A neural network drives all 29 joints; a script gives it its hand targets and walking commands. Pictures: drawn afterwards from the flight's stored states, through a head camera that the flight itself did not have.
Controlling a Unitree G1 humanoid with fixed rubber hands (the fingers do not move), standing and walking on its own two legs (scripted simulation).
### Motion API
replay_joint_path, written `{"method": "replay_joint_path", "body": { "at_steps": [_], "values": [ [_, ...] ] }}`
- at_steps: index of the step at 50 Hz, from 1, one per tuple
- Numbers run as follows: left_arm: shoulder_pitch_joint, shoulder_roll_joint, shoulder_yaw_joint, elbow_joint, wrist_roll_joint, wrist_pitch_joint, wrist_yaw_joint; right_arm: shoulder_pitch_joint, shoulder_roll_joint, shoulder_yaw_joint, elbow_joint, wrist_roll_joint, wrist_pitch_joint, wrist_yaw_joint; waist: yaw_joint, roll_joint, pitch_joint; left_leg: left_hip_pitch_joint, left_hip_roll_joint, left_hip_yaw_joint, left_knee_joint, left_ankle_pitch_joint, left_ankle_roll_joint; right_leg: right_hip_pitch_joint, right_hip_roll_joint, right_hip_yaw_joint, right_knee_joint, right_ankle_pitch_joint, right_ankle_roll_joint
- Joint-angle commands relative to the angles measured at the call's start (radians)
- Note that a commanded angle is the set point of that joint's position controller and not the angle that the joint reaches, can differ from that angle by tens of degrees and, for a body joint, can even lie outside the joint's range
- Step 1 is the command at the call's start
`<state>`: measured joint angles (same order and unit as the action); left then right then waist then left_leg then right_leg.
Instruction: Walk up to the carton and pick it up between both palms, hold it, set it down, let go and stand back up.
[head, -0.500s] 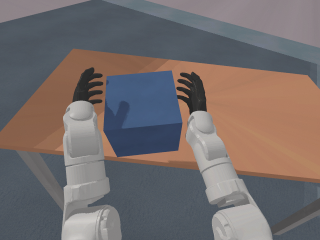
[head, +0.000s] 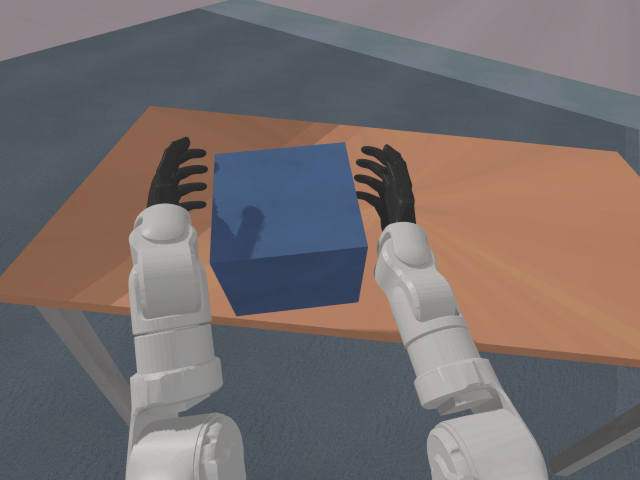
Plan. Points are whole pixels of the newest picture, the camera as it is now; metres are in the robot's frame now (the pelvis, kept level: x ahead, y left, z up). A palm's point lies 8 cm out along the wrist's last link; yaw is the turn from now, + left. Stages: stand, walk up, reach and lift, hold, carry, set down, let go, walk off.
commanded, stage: hold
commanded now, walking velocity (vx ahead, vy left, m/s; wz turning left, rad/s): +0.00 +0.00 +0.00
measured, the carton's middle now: (289, 231) +0.39 +0.00 +0.12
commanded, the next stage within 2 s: none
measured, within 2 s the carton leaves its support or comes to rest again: neither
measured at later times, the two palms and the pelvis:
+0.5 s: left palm (165, 206) +0.36 +0.14 +0.20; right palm (391, 213) +0.35 -0.12 +0.18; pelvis +0.00 +0.00 +0.00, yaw +0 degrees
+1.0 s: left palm (169, 209) +0.36 +0.14 +0.19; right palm (394, 215) +0.35 -0.12 +0.18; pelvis +0.00 +0.00 +0.00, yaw +0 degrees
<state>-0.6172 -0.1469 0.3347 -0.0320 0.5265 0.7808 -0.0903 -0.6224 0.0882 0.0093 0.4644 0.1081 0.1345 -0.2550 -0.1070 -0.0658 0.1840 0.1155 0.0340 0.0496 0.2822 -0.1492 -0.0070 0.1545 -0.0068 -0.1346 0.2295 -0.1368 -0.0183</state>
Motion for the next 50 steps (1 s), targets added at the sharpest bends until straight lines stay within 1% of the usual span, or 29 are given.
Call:
{"method": "replay_joint_path", "body": {
  "at_steps": [1, 2, 4, 5, 6, 8, 10, 12, 13, 14, 15, 16, 19, 20, 21, 22, 24, 25, 28, 29, 32, 34, 36, 40, 45, 46, 47, 49, 50],
  "values": [
    [-0.463, -0.348, -0.331, 0.008, -0.137, -0.039, -0.140, -0.565, 0.367, 0.271, -0.161, 0.016, -0.023, 0.118, 0.008, 0.047, -0.262, -0.032, -0.046, 0.055, -0.048, 0.107, 0.030, 0.071, 0.025, -0.010, -0.009, 0.136, 0.042],
    [-0.475, -0.354, -0.342, -0.007, -0.142, -0.043, -0.141, -0.560, 0.370, 0.266, -0.160, 0.016, -0.024, 0.117, 0.000, 0.053, -0.280, -0.025, -0.047, 0.054, -0.045, 0.109, 0.026, 0.071, 0.026, -0.013, -0.007, 0.130, 0.042],
    [-0.488, -0.352, -0.334, 0.012, -0.143, -0.043, -0.145, -0.582, 0.373, 0.268, -0.161, 0.016, -0.023, 0.116, 0.007, 0.046, -0.295, -0.023, -0.051, 0.055, -0.046, 0.097, 0.028, 0.069, 0.024, -0.012, -0.010, 0.124, 0.043],
    [-0.492, -0.348, -0.328, 0.023, -0.142, -0.045, -0.147, -0.578, 0.377, 0.259, -0.156, 0.006, -0.022, 0.115, -0.002, 0.041, -0.296, -0.026, -0.052, 0.057, -0.049, 0.078, 0.032, 0.066, 0.021, -0.012, -0.013, 0.120, 0.046],
    [-0.486, -0.346, -0.321, 0.045, -0.139, -0.042, -0.150, -0.582, 0.372, 0.251, -0.151, 0.000, -0.021, 0.115, 0.000, 0.041, -0.279, -0.032, -0.054, 0.059, -0.054, 0.058, 0.035, 0.060, 0.018, -0.011, -0.016, 0.111, 0.046],
    [-0.503, -0.350, -0.321, 0.029, -0.143, -0.045, -0.151, -0.598, 0.378, 0.244, -0.161, -0.001, -0.027, 0.117, 0.002, 0.045, -0.291, -0.041, -0.055, 0.061, -0.056, 0.040, 0.035, 0.059, 0.017, -0.014, -0.016, 0.086, 0.048],
    [-0.520, -0.355, -0.337, 0.018, -0.155, -0.052, -0.143, -0.611, 0.379, 0.248, -0.164, 0.000, -0.036, 0.120, -0.003, 0.044, -0.321, -0.028, -0.052, 0.059, -0.044, 0.076, 0.030, 0.058, 0.024, -0.019, -0.010, 0.104, 0.046],
    [-0.529, -0.359, -0.336, 0.011, -0.152, -0.060, -0.141, -0.604, 0.384, 0.243, -0.147, -0.006, -0.038, 0.122, -0.003, 0.046, -0.319, -0.023, -0.051, 0.054, -0.047, 0.073, 0.028, 0.051, 0.024, -0.022, -0.009, 0.097, 0.047],
    [-0.530, -0.365, -0.345, 0.004, -0.156, -0.063, -0.139, -0.614, 0.389, 0.251, -0.162, -0.003, -0.044, 0.122, -0.002, 0.050, -0.348, -0.016, -0.053, 0.053, -0.039, 0.092, 0.027, 0.060, 0.022, -0.019, -0.006, 0.119, 0.047],
    [-0.513, -0.356, -0.352, 0.008, -0.156, -0.064, -0.138, -0.592, 0.388, 0.256, -0.151, -0.002, -0.043, 0.119, -0.010, 0.048, -0.343, -0.003, -0.053, 0.052, -0.032, 0.122, 0.023, 0.069, 0.025, -0.018, -0.001, 0.152, 0.049],
    [-0.507, -0.352, -0.349, 0.010, -0.149, -0.063, -0.139, -0.578, 0.383, 0.256, -0.132, -0.003, -0.038, 0.117, -0.012, 0.048, -0.333, 0.004, -0.053, 0.051, -0.031, 0.127, 0.023, 0.071, 0.026, -0.020, -0.002, 0.148, 0.049],
    [-0.515, -0.363, -0.364, -0.017, -0.159, -0.065, -0.139, -0.592, 0.383, 0.262, -0.159, 0.006, -0.046, 0.118, -0.012, 0.056, -0.370, 0.016, -0.051, 0.049, -0.021, 0.157, 0.017, 0.076, 0.030, -0.023, 0.001, 0.165, 0.048],
    [-0.473, -0.360, -0.361, 0.005, -0.145, -0.055, -0.138, -0.578, 0.370, 0.275, -0.162, 0.016, -0.048, 0.113, -0.004, 0.062, -0.345, 0.029, -0.050, 0.046, -0.013, 0.189, 0.015, 0.077, 0.031, -0.021, -0.003, 0.182, 0.043],
    [-0.468, -0.363, -0.367, -0.004, -0.147, -0.053, -0.138, -0.572, 0.363, 0.273, -0.166, 0.017, -0.048, 0.112, -0.010, 0.066, -0.342, 0.030, -0.048, 0.043, -0.011, 0.201, 0.010, 0.076, 0.035, -0.024, 0.000, 0.183, 0.042],
    [-0.472, -0.364, -0.363, -0.002, -0.149, -0.051, -0.138, -0.592, 0.360, 0.278, -0.183, 0.022, -0.050, 0.112, -0.001, 0.060, -0.348, 0.025, -0.048, 0.044, -0.011, 0.196, 0.013, 0.077, 0.035, -0.025, -0.002, 0.173, 0.040],
    [-0.468, -0.361, -0.364, -0.014, -0.148, -0.050, -0.136, -0.578, 0.356, 0.277, -0.172, 0.025, -0.049, 0.113, -0.006, 0.060, -0.342, 0.032, -0.045, 0.042, -0.010, 0.214, 0.011, 0.078, 0.037, -0.026, 0.000, 0.188, 0.040],
    [-0.474, -0.358, -0.347, -0.002, -0.139, -0.047, -0.135, -0.564, 0.349, 0.260, -0.133, 0.019, -0.040, 0.120, -0.003, 0.058, -0.285, 0.016, -0.040, 0.045, -0.030, 0.170, 0.015, 0.052, 0.038, -0.030, -0.010, 0.109, 0.036],
    [-0.469, -0.363, -0.352, 0.004, -0.137, -0.043, -0.136, -0.562, 0.343, 0.249, -0.142, 0.016, -0.042, 0.125, -0.006, 0.070, -0.276, 0.010, -0.039, 0.046, -0.036, 0.157, 0.013, 0.040, 0.037, -0.029, -0.012, 0.091, 0.032],
    [-0.463, -0.352, -0.329, 0.015, -0.128, -0.041, -0.138, -0.558, 0.343, 0.243, -0.128, 0.013, -0.036, 0.129, 0.007, 0.073, -0.257, -0.013, -0.039, 0.048, -0.044, 0.134, 0.018, 0.041, 0.034, -0.025, -0.014, 0.076, 0.028],
    [-0.480, -0.363, -0.349, -0.002, -0.139, -0.046, -0.136, -0.570, 0.347, 0.243, -0.141, 0.014, -0.042, 0.132, 0.003, 0.083, -0.268, -0.013, -0.038, 0.048, -0.042, 0.139, 0.012, 0.035, 0.037, -0.027, -0.009, 0.073, 0.027],
    [-0.485, -0.373, -0.374, -0.017, -0.157, -0.051, -0.130, -0.577, 0.349, 0.242, -0.162, 0.011, -0.050, 0.131, -0.015, 0.074, -0.312, 0.010, -0.036, 0.048, -0.027, 0.178, 0.005, 0.041, 0.042, -0.028, -0.007, 0.103, 0.029],
    [-0.467, -0.382, -0.406, -0.039, -0.172, -0.056, -0.125, -0.567, 0.353, 0.256, -0.186, 0.018, -0.056, 0.125, -0.029, 0.083, -0.349, 0.058, -0.036, 0.041, 0.001, 0.253, -0.007, 0.045, 0.045, -0.032, -0.001, 0.165, 0.032],
    [-0.472, -0.385, -0.430, -0.044, -0.181, -0.061, -0.122, -0.568, 0.351, 0.261, -0.195, 0.021, -0.058, 0.120, -0.039, 0.091, -0.375, 0.076, -0.037, 0.033, 0.013, 0.275, -0.014, 0.042, 0.045, -0.031, 0.000, 0.179, 0.032],
    [-0.461, -0.376, -0.420, -0.051, -0.176, -0.057, -0.118, -0.568, 0.353, 0.289, -0.208, 0.031, -0.051, 0.118, -0.018, 0.082, -0.381, 0.070, -0.040, 0.034, 0.013, 0.282, -0.009, 0.060, 0.044, -0.028, 0.006, 0.193, 0.034],
    [-0.431, -0.351, -0.355, 0.002, -0.141, -0.034, -0.131, -0.547, 0.347, 0.277, -0.161, 0.026, -0.024, 0.116, 0.001, 0.048, -0.277, 0.004, -0.042, 0.044, -0.028, 0.174, 0.019, 0.071, 0.034, -0.019, -0.006, 0.148, 0.038],
    [-0.447, -0.351, -0.348, -0.012, -0.142, -0.034, -0.135, -0.553, 0.355, 0.278, -0.163, 0.026, -0.022, 0.117, 0.009, 0.047, -0.278, -0.012, -0.045, 0.047, -0.035, 0.159, 0.020, 0.075, 0.032, -0.017, -0.006, 0.144, 0.039],
    [-0.446, -0.353, -0.352, -0.017, -0.145, -0.034, -0.136, -0.555, 0.353, 0.281, -0.173, 0.030, -0.025, 0.118, 0.006, 0.050, -0.287, -0.007, -0.043, 0.046, -0.031, 0.176, 0.018, 0.080, 0.033, -0.017, -0.002, 0.168, 0.039],
    [-0.471, -0.351, -0.346, -0.012, -0.146, -0.038, -0.138, -0.586, 0.357, 0.282, -0.184, 0.028, -0.031, 0.118, 0.012, 0.051, -0.302, -0.004, -0.046, 0.050, -0.031, 0.165, 0.020, 0.070, 0.029, -0.018, -0.004, 0.160, 0.041],
    [-0.487, -0.358, -0.356, -0.030, -0.151, -0.045, -0.136, -0.580, 0.368, 0.280, -0.182, 0.025, -0.035, 0.118, 0.005, 0.060, -0.312, 0.005, -0.047, 0.052, -0.027, 0.170, 0.016, 0.065, 0.029, -0.018, -0.003, 0.165, 0.042]
  ]
}}
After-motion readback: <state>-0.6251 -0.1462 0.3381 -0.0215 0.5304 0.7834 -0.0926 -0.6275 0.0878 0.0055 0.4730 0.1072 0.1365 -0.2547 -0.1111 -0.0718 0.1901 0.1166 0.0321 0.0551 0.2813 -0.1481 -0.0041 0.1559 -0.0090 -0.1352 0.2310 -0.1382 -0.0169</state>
